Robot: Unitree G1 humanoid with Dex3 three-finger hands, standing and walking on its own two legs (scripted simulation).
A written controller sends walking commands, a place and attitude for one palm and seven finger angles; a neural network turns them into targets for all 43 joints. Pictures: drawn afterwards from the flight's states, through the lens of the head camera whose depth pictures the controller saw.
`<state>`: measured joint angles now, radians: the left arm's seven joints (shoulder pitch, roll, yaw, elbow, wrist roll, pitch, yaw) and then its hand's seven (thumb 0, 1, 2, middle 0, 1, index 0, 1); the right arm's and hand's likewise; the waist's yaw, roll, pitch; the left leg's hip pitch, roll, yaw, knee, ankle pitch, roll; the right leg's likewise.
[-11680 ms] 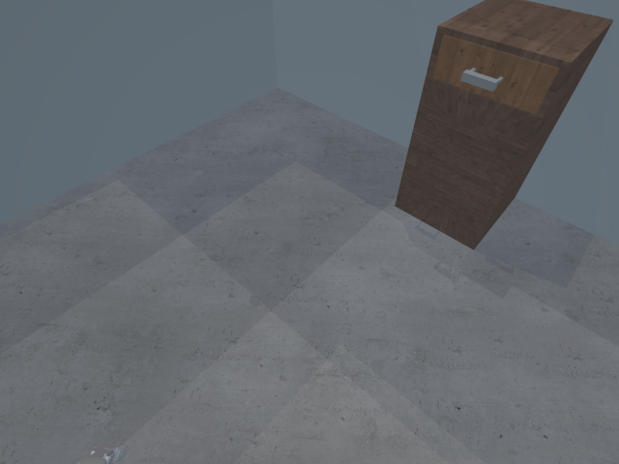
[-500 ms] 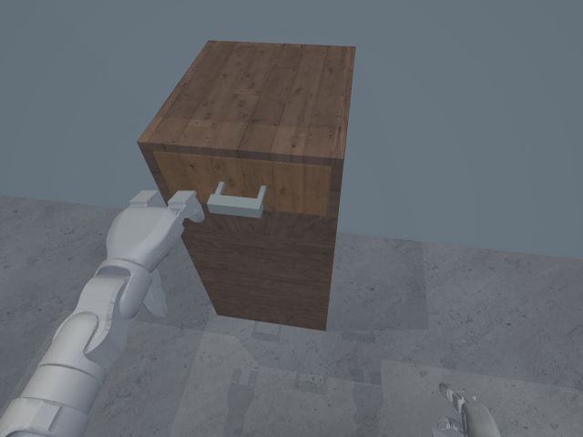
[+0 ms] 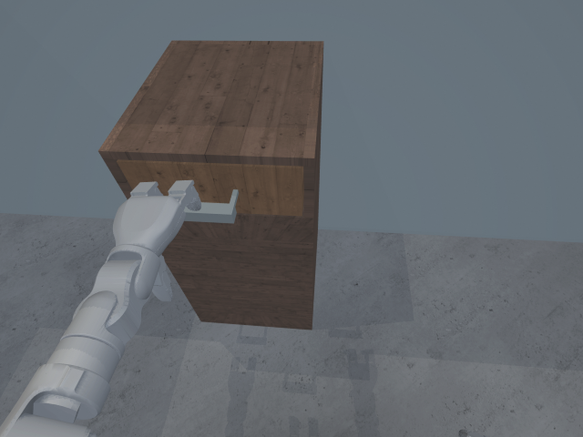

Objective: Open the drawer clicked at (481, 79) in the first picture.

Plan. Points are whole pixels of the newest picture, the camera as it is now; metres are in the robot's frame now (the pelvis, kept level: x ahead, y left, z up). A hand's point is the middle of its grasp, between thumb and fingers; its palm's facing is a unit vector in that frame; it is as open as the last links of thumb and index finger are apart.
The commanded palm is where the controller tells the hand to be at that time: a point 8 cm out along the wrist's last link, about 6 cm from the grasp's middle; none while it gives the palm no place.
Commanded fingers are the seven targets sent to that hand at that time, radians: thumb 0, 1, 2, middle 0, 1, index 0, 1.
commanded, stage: move the hooked fingers above the handle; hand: left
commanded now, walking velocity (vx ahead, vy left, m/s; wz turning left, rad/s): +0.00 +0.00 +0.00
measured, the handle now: (210, 203) +0.53 +0.20 -0.04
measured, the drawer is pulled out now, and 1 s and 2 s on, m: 0.00 0.00 0.00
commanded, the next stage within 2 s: lower the fingers behind the handle in 1.58 s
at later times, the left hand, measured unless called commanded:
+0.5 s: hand (195, 217) +0.43 +0.19 +0.03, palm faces -0.04 -0.05 -1.00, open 13.8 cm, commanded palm +0.42 +0.20 +0.08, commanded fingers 0.00 -0.50 0.30 -0.30 -1.20 -0.30 -1.20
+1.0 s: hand (201, 205) +0.48 +0.19 +0.02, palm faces -0.07 -0.04 -1.00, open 13.8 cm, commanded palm +0.46 +0.19 +0.07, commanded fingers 0.00 -0.50 0.30 -0.30 -1.20 -0.30 -1.20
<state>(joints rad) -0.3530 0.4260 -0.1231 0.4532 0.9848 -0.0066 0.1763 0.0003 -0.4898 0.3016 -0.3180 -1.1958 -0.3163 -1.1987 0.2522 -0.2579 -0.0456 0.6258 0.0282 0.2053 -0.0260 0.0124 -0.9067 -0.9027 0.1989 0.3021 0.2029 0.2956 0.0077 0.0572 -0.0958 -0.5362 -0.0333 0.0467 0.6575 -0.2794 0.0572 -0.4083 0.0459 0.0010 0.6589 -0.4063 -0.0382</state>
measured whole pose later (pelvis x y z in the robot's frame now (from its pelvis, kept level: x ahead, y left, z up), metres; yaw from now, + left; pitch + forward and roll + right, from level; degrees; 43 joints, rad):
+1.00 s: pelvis +0.00 +0.00 -0.02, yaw -1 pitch +18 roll -1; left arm -0.76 0.45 -0.06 1.00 1.06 -0.03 0.27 0.00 -0.49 0.30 -0.32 -1.20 -0.32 -1.20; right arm 0.39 -0.25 -0.06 0.67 0.01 0.20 -0.03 0.01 -0.91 -0.90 0.20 0.30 0.20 0.30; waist -0.11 0.06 -0.16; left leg -0.77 0.00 0.05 0.79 -0.33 0.05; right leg -0.64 0.08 0.00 0.76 -0.44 -0.04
